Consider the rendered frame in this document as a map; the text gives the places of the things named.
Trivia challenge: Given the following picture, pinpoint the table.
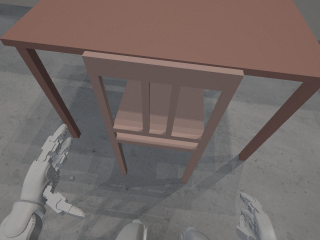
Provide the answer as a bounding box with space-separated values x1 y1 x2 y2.
0 0 320 161

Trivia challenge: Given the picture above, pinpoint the robot left hand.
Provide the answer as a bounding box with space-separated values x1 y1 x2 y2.
20 123 87 219

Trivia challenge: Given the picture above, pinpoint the robot left thigh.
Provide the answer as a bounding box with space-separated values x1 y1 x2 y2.
115 223 148 240

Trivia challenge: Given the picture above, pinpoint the chair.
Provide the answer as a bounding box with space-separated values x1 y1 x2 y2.
82 51 244 184

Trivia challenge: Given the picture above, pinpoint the robot right hand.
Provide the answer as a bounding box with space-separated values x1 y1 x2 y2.
236 192 278 240

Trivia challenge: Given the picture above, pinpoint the robot right shin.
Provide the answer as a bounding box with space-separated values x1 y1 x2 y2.
185 227 196 232

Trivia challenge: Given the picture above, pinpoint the left robot forearm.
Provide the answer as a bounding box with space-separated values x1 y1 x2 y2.
0 200 46 240

